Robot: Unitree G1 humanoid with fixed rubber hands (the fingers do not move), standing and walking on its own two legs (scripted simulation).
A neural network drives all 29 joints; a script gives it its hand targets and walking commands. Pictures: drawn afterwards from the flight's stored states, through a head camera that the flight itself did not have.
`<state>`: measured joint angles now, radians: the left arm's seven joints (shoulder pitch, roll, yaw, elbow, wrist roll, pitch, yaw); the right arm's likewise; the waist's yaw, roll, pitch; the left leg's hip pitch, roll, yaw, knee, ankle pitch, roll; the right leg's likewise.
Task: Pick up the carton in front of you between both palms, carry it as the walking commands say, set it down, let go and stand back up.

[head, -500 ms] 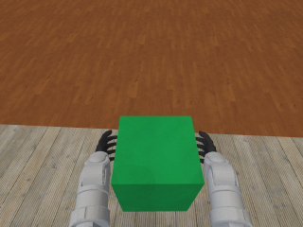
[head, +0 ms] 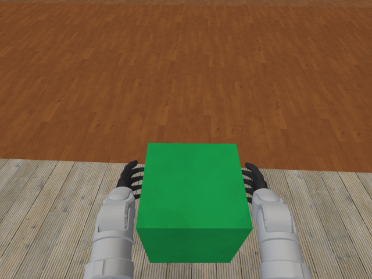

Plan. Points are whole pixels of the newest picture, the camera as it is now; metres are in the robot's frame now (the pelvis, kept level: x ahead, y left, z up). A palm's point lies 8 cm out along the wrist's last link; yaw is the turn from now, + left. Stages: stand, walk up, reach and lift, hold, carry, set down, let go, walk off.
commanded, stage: hold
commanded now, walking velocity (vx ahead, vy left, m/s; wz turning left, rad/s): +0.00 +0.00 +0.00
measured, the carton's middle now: (191, 206) +0.30 +0.00 -0.03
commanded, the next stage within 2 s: carry in 0.60 s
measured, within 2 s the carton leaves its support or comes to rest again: neither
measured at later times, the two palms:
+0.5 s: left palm (124, 192) +0.29 +0.15 +0.05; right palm (261, 192) +0.28 -0.15 +0.05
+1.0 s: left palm (113, 152) +0.36 +0.18 +0.10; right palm (243, 150) +0.37 -0.12 +0.10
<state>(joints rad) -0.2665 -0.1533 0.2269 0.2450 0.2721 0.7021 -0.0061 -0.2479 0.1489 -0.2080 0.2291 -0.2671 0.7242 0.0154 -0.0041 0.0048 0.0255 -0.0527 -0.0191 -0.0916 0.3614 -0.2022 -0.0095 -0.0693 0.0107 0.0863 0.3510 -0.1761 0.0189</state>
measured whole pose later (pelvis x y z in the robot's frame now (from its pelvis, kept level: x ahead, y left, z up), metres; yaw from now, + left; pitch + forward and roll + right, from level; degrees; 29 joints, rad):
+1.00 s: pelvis +0.09 +0.02 +0.00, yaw +1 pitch +5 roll -2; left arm -0.14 -0.13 0.14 -0.25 0.12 1.02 0.06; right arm -0.15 0.13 -0.08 -0.23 -0.13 1.04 -0.07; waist -0.01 0.04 -0.19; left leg -0.15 0.03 -0.01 0.41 -0.34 0.02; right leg -0.41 -0.01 -0.12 0.65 -0.42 0.00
